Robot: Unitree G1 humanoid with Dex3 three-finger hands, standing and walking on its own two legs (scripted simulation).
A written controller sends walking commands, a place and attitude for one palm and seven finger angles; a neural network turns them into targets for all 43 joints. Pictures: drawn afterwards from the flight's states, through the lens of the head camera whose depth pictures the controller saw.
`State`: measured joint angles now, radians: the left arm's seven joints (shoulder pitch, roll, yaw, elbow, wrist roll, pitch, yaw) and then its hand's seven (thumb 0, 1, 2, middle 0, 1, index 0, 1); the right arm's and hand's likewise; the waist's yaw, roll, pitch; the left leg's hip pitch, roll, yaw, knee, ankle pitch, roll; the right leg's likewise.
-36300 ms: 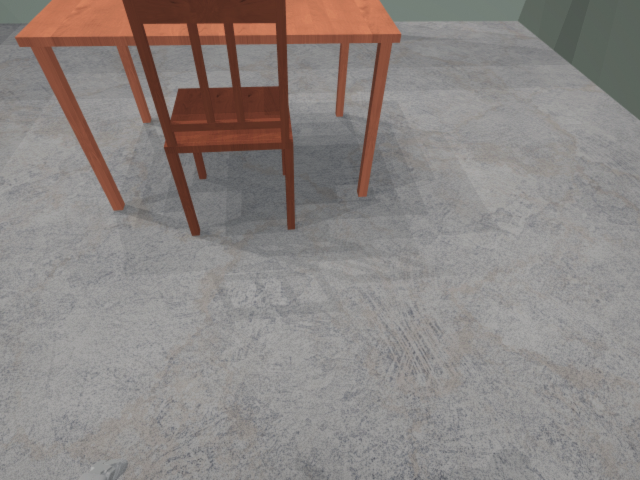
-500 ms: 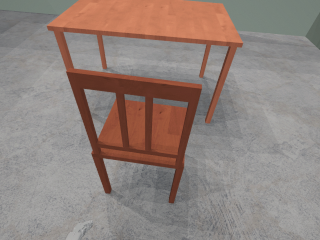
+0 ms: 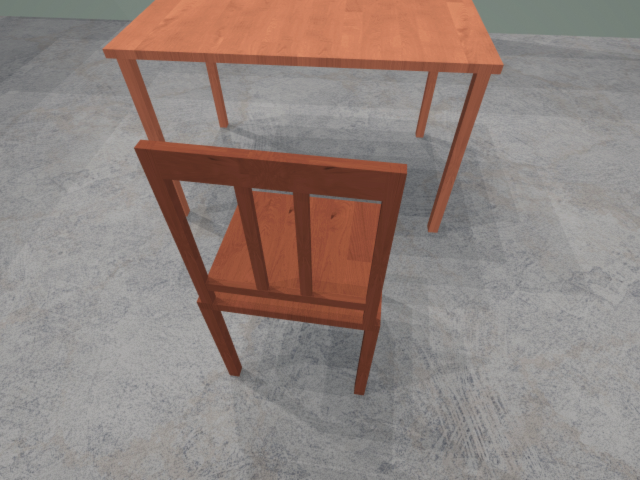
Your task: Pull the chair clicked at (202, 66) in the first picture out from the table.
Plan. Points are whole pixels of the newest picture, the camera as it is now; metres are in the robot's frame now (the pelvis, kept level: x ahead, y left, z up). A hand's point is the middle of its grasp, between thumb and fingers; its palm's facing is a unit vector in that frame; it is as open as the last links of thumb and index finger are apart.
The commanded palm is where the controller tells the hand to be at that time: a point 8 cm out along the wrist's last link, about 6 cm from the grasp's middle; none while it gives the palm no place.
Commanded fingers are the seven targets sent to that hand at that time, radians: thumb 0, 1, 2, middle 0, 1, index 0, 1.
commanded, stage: let the arm hang, fingers relaxed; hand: left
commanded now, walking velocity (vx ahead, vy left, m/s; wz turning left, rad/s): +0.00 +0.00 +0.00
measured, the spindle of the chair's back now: (254, 242) +0.53 +0.16 -0.09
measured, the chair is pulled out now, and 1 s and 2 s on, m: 0.53 0.53 0.53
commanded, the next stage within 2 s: look to check the result in 0.38 s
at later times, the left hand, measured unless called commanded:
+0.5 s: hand out of the picture +0.00 +0.15 -0.17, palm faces -0.01 -0.99 -0.17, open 7.4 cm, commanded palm none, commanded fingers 0.00 0.90 0.90 -0.20 -0.30 -0.20 -0.30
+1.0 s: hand out of the picture +0.00 +0.16 -0.17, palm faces -0.01 -0.99 -0.17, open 7.4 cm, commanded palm none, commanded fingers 0.00 0.90 0.90 -0.20 -0.30 -0.20 -0.30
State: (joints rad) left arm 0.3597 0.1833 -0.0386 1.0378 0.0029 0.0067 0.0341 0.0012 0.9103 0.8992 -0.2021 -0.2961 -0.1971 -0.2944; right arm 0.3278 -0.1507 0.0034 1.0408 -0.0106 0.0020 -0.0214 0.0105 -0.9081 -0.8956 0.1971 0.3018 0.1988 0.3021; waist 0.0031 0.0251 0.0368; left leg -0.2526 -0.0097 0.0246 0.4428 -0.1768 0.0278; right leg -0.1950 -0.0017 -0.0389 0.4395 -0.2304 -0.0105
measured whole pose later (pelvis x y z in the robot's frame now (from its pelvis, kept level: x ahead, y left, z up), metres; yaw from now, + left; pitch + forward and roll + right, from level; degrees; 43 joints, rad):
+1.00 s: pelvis +0.01 +0.00 +0.00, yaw -1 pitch -1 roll +0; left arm 0.32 0.13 -0.03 1.07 0.00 -0.01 0.04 0.00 0.91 0.90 -0.20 -0.30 -0.20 -0.29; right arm 0.32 -0.11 0.00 1.09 -0.01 -0.01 -0.04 0.01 -0.91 -0.90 0.20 0.30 0.20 0.30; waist -0.01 0.00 0.05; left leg -0.24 -0.01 0.04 0.42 -0.18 0.03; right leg -0.19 0.00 -0.02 0.43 -0.23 -0.01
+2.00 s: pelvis +0.01 -0.01 +0.00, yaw -1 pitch -1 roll +0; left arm 0.32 0.13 -0.03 1.08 0.00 -0.01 0.04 0.00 0.91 0.90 -0.20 -0.30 -0.20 -0.29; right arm 0.32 -0.10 0.01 1.10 -0.01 -0.01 -0.04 0.01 -0.91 -0.90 0.20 0.30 0.20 0.30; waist -0.01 -0.01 0.06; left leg -0.23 0.00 0.03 0.43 -0.19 0.02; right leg -0.18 0.01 -0.03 0.42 -0.24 -0.02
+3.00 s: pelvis +0.02 +0.00 +0.00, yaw -1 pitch +0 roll +0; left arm 0.32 0.13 -0.03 1.07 0.00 -0.01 0.04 0.00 0.91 0.90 -0.20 -0.30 -0.20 -0.29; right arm 0.32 -0.10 0.01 1.09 -0.01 -0.01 -0.04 0.01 -0.91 -0.90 0.20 0.30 0.20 0.30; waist 0.00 -0.01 0.06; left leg -0.22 -0.01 0.03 0.42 -0.19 0.02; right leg -0.17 0.00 -0.03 0.43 -0.25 -0.01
